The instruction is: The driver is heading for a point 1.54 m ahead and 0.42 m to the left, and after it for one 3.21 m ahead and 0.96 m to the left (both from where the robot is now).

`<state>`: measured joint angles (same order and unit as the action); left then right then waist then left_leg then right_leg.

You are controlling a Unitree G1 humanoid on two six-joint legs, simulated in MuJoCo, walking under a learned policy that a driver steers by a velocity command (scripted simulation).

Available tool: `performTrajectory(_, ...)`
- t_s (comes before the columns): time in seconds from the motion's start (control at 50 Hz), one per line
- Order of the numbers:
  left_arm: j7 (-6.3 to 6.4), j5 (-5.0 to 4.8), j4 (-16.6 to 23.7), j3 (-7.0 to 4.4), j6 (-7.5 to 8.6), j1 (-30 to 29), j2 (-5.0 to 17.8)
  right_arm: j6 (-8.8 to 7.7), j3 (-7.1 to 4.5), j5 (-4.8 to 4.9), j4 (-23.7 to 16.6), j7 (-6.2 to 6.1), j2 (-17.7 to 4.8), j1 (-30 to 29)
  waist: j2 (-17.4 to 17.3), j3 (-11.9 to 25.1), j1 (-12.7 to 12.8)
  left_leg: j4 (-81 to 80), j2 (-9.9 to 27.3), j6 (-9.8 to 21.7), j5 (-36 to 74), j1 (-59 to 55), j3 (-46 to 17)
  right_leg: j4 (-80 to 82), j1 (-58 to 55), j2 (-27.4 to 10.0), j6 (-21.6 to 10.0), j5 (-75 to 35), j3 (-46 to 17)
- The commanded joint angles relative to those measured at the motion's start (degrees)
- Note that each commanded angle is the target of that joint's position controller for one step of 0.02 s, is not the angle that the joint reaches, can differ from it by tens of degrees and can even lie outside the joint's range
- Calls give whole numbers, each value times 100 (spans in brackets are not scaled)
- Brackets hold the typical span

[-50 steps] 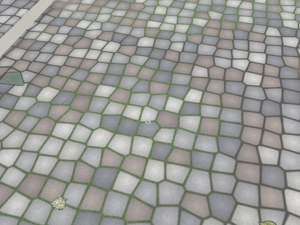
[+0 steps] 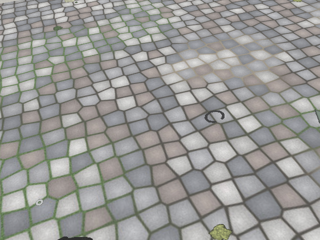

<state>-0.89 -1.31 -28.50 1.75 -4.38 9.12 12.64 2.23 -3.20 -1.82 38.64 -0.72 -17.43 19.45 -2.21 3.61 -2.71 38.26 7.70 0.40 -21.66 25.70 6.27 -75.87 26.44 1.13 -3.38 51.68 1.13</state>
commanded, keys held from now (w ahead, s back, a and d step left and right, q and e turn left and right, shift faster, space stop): no key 1.00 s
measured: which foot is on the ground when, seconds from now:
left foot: up 0.00-0.56, down 0.58-0.98, up 1.00-1.00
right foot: down 0.00-0.58, up 0.60-0.90, down 0.92-1.00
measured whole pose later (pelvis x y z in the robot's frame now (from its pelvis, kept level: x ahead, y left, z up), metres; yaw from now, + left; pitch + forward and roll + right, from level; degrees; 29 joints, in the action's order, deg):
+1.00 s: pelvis +0.05 -0.04 +0.01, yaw +1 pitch +0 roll -2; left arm 2.4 1.1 -50.4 -0.2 -0.1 12.4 8.7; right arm -0.3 -0.9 -1.5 56.4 -1.9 -10.5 19.5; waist -3.2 2.4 -1.2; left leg 29.4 2.8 1.1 -12.7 16.2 -1.1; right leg -76.1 31.9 1.3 -5.6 34.0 4.8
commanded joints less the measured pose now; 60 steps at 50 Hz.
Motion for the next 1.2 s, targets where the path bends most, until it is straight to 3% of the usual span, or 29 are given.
performTrajectory(0.02, 353, 143, -151, -291, 326, 1019, 1406, -124, 31, 172, -910, 104, 82, -1074, 1952, -1853, 679, 2046, -1431, -35, -1383, 2481, -2557, 5584, 573, -1893, -571, -6084, -4805)
performTrajectory(0.04, 431, 353, -134, -294, 315, -62, 1399, -184, 53, 177, -610, 9, 178, -576, 1926, -1722, -46, 2457, -1663, -38, -727, 2210, -2535, 5001, 797, -1675, -410, -5894, -3683)
performTrajectory(0.06, 395, 388, -164, -249, 335, -473, 1176, -151, -6, 51, -348, -97, -19, -343, 1864, -1307, -248, 2772, -1729, -65, -48, 1790, -2237, 4379, 849, -1423, -380, -5843, -2793)
performTrajectory(0.08, 285, 361, -231, -186, 408, -482, 830, -55, -155, -42, -44, -151, -382, -1, 1379, -985, -397, 3010, -1737, -65, 472, 1212, -1827, 4085, 909, -1207, -382, -5891, -2225)
performTrajectory(0.1, 210, 308, -306, -140, 446, -451, 594, 45, -261, -9, 154, -135, -569, 178, 981, -668, -447, 3093, -1658, -71, 846, 858, -1637, 4011, 704, -1114, -385, -5794, -1896)
performTrajectory(0.14, 190, 229, -514, -178, 507, -104, 545, 178, -247, 78, 241, -25, -413, 55, 647, -386, -313, 3171, -1502, -77, 1220, 793, -1471, 4000, 157, -1128, -633, -5407, -1774)
performTrajectory(0.2, 263, 295, -888, -278, 567, 798, 664, 210, -156, 82, 183, 98, -110, -498, 590, -312, 142, 2717, -1423, -66, 1392, 1429, -1527, 4104, -1215, -1153, -858, -5462, -1696)
performTrajectory(0.36, 349, 389, -1412, -436, 653, 1670, 714, 139, -113, 29, 92, 140, 11, -1355, 700, -245, 756, 881, -1133, -399, 1250, 1752, -1587, 4132, -2690, -1199, -1169, -5936, -1802)
performTrajectory(0.5, 326, 343, -1779, -469, 603, 1521, 643, -65, 52, 201, 330, 323, 372, -1458, 545, -521, 712, -1471, -839, -66, 3140, -556, -922, 3457, -861, -680, -943, -4344, -1529)
performTrajectory(0.56, 335, 349, -1933, -437, 543, 1587, 536, -168, 20, 112, 941, 232, 272, -514, 134, -555, 409, -2505, -802, 33, 4071, -2273, -409, 2363, -139, -369, -723, -4060, -1184)
performTrajectory(0.58, 314, 330, -1964, -406, 562, 1660, 375, -228, -31, 83, 1226, 222, 52, 98, -132, -399, 283, -2298, -457, 86, 5170, -3116, -571, 1523, 284, -49, -597, -3462, -815)
performTrajectory(0.6, 324, 126, -1929, -409, 605, 1759, 196, -297, -87, 36, 1436, 231, -281, 766, -920, 53, 70, -1185, 636, 541, 8406, -4509, -1331, -125, 1519, 411, -312, -652, -344)
performTrajectory(0.62, 420, 8, -2092, -422, 528, 2086, 326, -313, -19, 154, 1428, 216, -113, 846, -729, 607, 106, -703, 1237, 1044, 8245, -4834, -1706, -1328, 1933, 354, -226, 377, -159)
performTrajectory(0.64, 449, 148, -2168, -433, 456, 2076, 435, -302, -5, 261, 1308, 188, -47, 584, -393, 597, 176, -824, 1311, 1332, 6716, -4399, -1942, -1880, 2216, 185, -198, 47, -192)
performTrajectory(0.66, 426, 279, -2102, -426, 412, 1815, 397, -301, 2, 246, 1205, 115, -103, 232, -296, 436, 279, -1239, 1415, 1604, 4933, -3719, -2223, -2231, 2375, 76, -144, -550, -138)
performTrajectory(0.68, 378, 331, -1984, -414, 352, 1428, 401, -306, -37, 184, 1117, -9, -247, -155, -634, 202, 308, -1951, 1671, 2002, 2885, -2653, -2807, -2204, 2234, -63, 19, -1322, -83)
performTrajectory(0.72, 320, 446, -1867, -448, 224, 691, 489, -315, 70, 52, 1065, -79, -10, -609, -174, -377, 330, -2469, 1155, 1865, 1576, -1079, -2358, -1947, 1675, -140, 142, -2365, -285)
performTrajectory(0.76, 242, 400, -1994, -450, 211, 921, 404, -363, 155, 21, 1164, -109, 150, -574, -92, -548, 521, -2510, 551, 1554, 1541, -547, -1802, -1008, 1227, -182, 245, -3284, -308)
performTrajectory(0.78, 223, 418, -2140, -425, 228, 1127, 260, -393, 162, 0, 1271, -121, 196, -474, -392, -429, 523, -2389, 412, 1496, 1975, -536, -1663, -942, 991, -98, 275, -3326, -171)
performTrajectory(0.86, 295, 378, -2085, -371, 296, 928, 80, -465, 176, -28, 1458, -147, 215, -37, -448, -191, 377, -2003, 681, 1731, 2810, -899, -1854, -859, 1084, -110, 289, -2818, -178)
performTrajectory(0.92, 308, 364, -1997, -295, 380, 753, -9, -440, 152, -66, 1471, -156, 93, -28, -541, -78, 338, -1782, 635, 1520, 2952, -956, -1765, 179, 647, -240, 197, -2334, -109)
performTrajectory(0.96, 324, 207, -1998, -281, 483, 886, 10, -375, 172, 7, 1364, -112, 192, -353, -358, -163, 512, -1572, 234, 1063, 3016, -179, -1210, 1005, -283, -204, 57, -2122, -56)
performTrajectory(0.98, 350, 135, -2075, -266, 525, 1104, -27, -302, 148, 79, 1321, -114, 129, -723, -39, -348, 845, -1346, -61, 679, 2649, 344, -752, 1821, -809, -211, 33, -2744, -142)
performTrajectory(1.0, 428, 170, -2158, -318, 546, 1216, 286, -193, 95, 125, 1177, -126, 125, -1034, 1124, -901, 1026, -552, -659, 252, 1682, 730, -216, 3400, -486, -541, -27, -3265, -1081)
performTrajectory(1.02, 514, 298, -2157, -331, 570, 1331, 517, -83, 15, 90, 941, -119, 34, -1328, 1692, -1268, 1074, 88, -1018, 54, 370, 904, -369, 4652, 124, -1141, -295, -3488, -2918)
performTrajectory(1.04, 557, 410, -2108, -273, 627, 1130, 469, -50, 11, 104, 899, -68, 199, -1118, 1587, -1389, 822, 325, -1062, 115, -426, 978, -869, 4955, 317, -1446, -633, -3666, -3741)
performTrajectory(1.08, 581, 437, -2055, -279, 760, 601, 352, -29, 54, 134, 1243, 34, 495, -456, 1111, -1179, 466, 1013, -909, 244, 10, 502, -1272, 4321, 660, -1558, -966, -3562, -3334)
performTrajectory(1.12, 546, 353, -2139, -333, 826, 269, 244, -44, 58, 11, 1436, 16, 522, -195, 577, -813, 103, 769, -949, 218, 1221, -269, -788, 3707, 808, -1137, -782, -3507, -2050)
performTrajectory(1.2, 403, 380, -2605, -485, 860, 719, 165, -82, 163, 88, 1788, 59, 600, 21, 580, -689, 134, -1369, -1010, 34, 2335, -1712, -204, 3322, 389, -572, -562, -2705, -975)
